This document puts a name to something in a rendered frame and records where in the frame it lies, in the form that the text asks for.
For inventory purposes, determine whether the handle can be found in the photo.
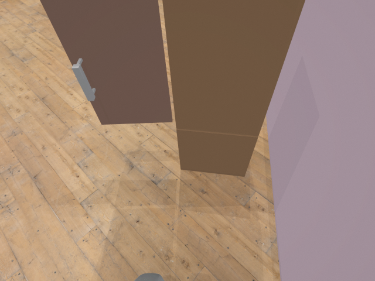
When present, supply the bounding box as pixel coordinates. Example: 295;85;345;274
72;58;96;101

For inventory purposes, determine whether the cupboard door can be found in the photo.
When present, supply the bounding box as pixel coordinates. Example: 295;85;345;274
40;0;172;125

